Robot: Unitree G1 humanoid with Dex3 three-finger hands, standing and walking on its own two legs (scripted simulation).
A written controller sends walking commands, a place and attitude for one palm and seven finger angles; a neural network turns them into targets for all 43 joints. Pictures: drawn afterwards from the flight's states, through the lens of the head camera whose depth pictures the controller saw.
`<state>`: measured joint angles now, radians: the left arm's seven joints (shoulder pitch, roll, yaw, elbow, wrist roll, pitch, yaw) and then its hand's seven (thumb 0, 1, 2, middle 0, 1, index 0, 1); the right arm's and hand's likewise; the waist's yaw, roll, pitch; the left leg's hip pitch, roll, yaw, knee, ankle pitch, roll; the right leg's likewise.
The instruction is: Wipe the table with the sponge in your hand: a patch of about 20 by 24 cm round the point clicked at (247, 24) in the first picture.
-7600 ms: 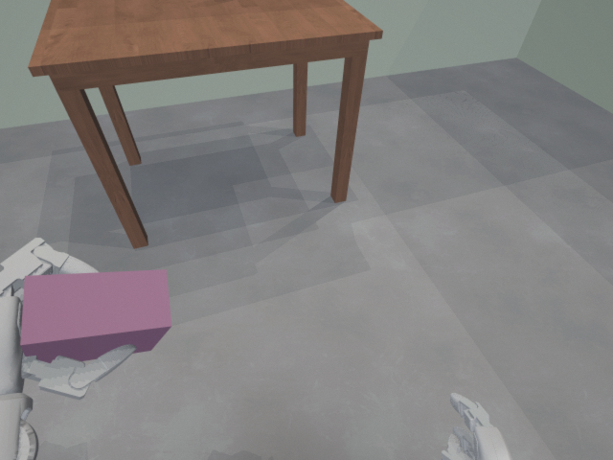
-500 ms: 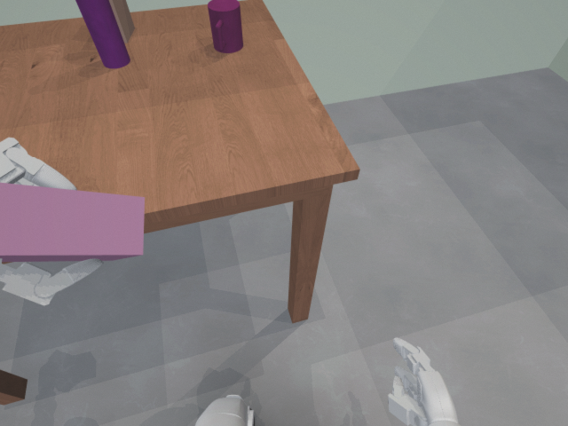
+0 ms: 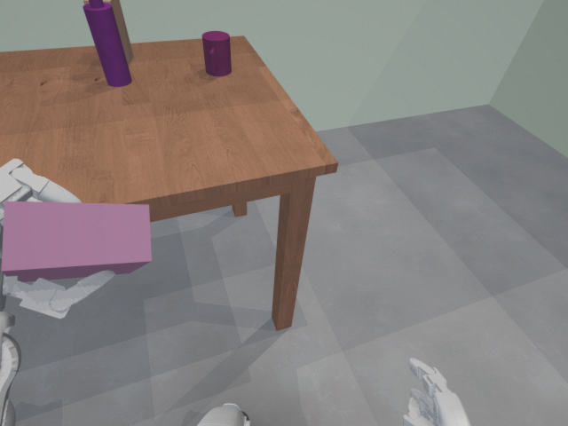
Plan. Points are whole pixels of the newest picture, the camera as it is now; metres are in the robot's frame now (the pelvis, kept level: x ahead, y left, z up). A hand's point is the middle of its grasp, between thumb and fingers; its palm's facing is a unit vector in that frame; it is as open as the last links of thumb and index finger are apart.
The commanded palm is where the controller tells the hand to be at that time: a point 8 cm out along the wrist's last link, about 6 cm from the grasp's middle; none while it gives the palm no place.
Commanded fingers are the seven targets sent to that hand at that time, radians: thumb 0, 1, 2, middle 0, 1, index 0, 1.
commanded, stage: come to a stop and stand still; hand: left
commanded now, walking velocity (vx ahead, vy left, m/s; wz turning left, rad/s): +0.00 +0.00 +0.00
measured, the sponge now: (99, 243) +0.25 +0.22 +0.19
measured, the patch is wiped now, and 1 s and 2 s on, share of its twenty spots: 0.00 0.00 0.00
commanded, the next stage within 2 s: look again from close up in 0.98 s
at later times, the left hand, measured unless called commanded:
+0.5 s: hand out of the picture +0.13 +0.27 +0.21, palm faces +0.38 -0.82 -0.43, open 10.0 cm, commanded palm +0.09 +0.31 +0.19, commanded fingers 0.00 0.10 1.30 -1.20 -1.60 -1.20 -1.60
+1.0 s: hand out of the picture +0.12 +0.28 +0.19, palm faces +0.35 -0.84 -0.43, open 10.0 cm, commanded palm +0.07 +0.31 +0.19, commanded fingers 0.00 0.10 1.30 -1.20 -1.60 -1.20 -1.60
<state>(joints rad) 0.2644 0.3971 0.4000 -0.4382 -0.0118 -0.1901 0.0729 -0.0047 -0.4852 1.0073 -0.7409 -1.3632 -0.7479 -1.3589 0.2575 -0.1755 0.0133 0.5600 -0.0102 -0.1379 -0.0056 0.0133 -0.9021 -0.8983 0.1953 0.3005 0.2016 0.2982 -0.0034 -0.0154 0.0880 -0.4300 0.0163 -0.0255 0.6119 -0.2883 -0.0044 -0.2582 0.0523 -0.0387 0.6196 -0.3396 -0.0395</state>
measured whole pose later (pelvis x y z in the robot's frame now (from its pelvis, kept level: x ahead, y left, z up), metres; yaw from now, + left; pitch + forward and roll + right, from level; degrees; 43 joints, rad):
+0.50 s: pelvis -0.08 +0.03 +0.02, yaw -2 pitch -1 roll -1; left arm 0.45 0.41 0.37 -0.54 -0.03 -0.18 0.12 0.00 -0.49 1.01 -0.74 -1.36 -0.75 -1.36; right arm 0.23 -0.17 0.03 0.59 -0.04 -0.12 0.00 0.01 -0.90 -0.90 0.20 0.30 0.21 0.30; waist 0.03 -0.01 0.02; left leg -0.37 -0.04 0.02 0.43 -0.17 -0.01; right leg -0.13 0.06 -0.06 0.40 -0.28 -0.07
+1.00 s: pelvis -0.11 +0.04 +0.02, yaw -3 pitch -1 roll -1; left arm 0.47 0.38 0.37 -0.45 -0.06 -0.20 0.12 0.00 -0.49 1.01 -0.75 -1.36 -0.75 -1.36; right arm 0.24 -0.21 0.02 0.60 -0.01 -0.12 -0.03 0.01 -0.90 -0.90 0.20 0.30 0.20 0.30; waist 0.01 0.04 0.03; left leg -0.29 0.01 -0.02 0.46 -0.16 0.01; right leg -0.17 0.07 -0.05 0.40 -0.21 -0.05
